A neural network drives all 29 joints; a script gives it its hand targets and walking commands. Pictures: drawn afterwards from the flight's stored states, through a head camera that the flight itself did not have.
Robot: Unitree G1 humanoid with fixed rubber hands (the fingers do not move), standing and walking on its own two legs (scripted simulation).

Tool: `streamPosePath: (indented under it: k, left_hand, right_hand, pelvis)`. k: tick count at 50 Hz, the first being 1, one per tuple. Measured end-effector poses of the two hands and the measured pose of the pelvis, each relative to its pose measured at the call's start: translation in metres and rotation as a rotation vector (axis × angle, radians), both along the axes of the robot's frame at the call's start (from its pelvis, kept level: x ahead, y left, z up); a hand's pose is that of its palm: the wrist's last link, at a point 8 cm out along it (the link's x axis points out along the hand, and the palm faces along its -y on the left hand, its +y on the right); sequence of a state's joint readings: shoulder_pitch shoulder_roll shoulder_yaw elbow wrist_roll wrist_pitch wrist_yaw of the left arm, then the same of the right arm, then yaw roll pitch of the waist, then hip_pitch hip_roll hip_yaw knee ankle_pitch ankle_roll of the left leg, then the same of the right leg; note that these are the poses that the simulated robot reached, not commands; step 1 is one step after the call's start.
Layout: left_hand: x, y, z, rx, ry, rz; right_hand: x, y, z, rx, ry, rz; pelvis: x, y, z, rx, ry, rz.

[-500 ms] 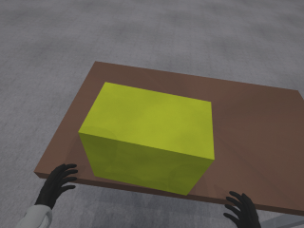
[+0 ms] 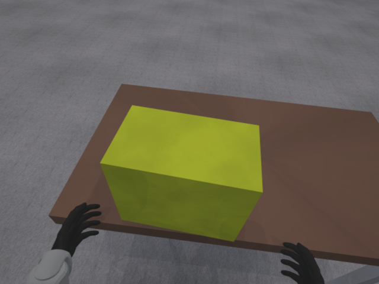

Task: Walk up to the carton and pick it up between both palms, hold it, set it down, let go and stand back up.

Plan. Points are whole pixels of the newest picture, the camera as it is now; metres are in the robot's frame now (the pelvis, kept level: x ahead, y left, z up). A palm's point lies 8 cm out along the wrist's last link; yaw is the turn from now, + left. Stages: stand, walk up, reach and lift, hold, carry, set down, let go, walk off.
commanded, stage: set down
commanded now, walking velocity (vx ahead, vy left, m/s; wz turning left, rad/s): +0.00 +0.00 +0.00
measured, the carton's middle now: (184, 176) +0.33 +0.01 +0.04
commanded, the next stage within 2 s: let go in 0.06 s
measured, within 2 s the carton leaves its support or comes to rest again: neither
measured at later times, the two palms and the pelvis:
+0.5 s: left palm (68, 241) +0.20 +0.24 -0.01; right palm out of the picture +0.12 -0.24 -0.05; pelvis -0.05 +0.01 +0.00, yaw +0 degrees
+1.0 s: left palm out of the picture +0.11 +0.24 -0.11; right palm out of the picture +0.09 -0.34 -0.13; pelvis +0.00 -0.04 -0.03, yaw -4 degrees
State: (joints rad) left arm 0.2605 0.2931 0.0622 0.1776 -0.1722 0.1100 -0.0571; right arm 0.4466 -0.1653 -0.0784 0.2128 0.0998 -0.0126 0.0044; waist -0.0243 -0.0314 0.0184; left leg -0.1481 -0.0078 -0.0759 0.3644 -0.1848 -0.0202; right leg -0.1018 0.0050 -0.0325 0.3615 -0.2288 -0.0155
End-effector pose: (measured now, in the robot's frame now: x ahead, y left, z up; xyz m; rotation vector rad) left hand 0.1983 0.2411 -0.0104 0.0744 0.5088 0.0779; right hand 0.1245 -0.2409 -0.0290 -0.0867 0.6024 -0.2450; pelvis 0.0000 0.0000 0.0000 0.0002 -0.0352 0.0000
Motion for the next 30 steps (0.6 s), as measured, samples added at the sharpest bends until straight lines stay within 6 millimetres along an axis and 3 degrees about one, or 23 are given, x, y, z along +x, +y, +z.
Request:
streamPosePath:
  k: [20, 30]
  left_hand:
    - [0.004, -0.003, 0.005, 0.034, 0.052, 0.006]
    - [0.003, -0.003, 0.004, 0.043, 0.055, 0.004]
  right_hand:
    - [0.001, -0.007, 0.002, -0.018, 0.022, 0.082]
    - [-0.018, 0.010, -0.032, 0.049, 0.182, 0.059]
  pelvis:
    - [-0.041, 0.006, 0.002, -0.007, -0.055, -0.002]
    - [-0.047, 0.009, 0.001, -0.010, -0.060, -0.006]
